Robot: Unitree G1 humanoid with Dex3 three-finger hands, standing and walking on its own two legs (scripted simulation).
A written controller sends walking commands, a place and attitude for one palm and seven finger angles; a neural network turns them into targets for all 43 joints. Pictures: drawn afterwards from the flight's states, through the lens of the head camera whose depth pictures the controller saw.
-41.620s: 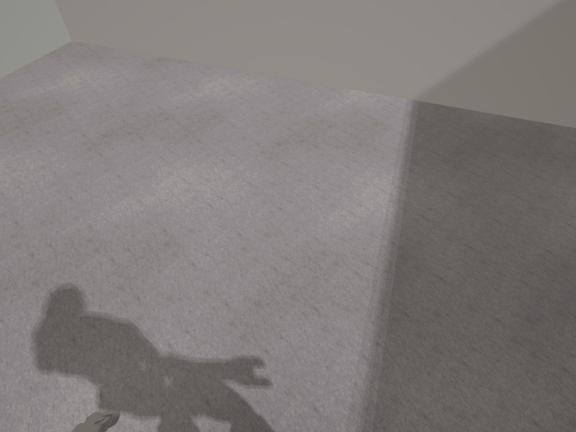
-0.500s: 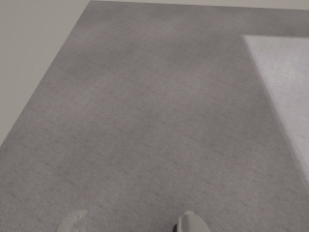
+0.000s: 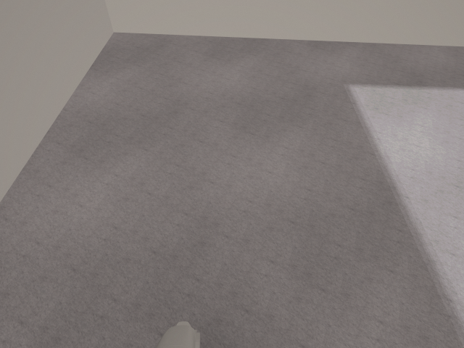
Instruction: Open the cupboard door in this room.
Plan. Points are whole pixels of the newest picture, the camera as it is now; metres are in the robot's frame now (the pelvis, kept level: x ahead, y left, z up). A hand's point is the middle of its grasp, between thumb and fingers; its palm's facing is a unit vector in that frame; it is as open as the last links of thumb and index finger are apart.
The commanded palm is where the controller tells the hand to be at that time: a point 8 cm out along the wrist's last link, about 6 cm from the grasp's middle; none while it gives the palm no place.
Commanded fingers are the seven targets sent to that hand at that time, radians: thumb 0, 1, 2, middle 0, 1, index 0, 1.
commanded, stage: walk to a spot facing it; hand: left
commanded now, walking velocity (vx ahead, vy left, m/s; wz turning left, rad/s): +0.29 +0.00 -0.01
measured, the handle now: out of the picture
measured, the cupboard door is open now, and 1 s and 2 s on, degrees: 41 41 41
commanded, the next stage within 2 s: turn to face it in 0.04 s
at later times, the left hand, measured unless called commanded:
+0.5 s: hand (137, 283) +0.27 +0.23 -0.16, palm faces +0.13 -0.97 -0.20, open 7.3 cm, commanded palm none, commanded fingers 0.00 0.90 0.90 -0.20 -0.30 -0.20 -0.30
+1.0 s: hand out of the picture +0.14 +0.23 -0.20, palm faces +0.47 -0.85 -0.24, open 7.3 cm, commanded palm none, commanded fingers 0.00 0.90 0.90 -0.20 -0.30 -0.20 -0.30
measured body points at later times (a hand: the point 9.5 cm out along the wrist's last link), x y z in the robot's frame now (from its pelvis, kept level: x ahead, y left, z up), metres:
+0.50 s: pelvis +0.17 +0.03 +0.00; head +0.20 +0.05 +0.45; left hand +0.26 +0.28 -0.15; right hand +0.18 -0.21 -0.15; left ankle +0.18 +0.13 -0.74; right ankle +0.22 -0.11 -0.71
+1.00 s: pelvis +0.21 +0.03 -0.02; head +0.24 +0.07 +0.42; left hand +0.11 +0.28 -0.18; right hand +0.46 -0.15 -0.14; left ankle +0.20 +0.13 -0.74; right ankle +0.21 -0.10 -0.72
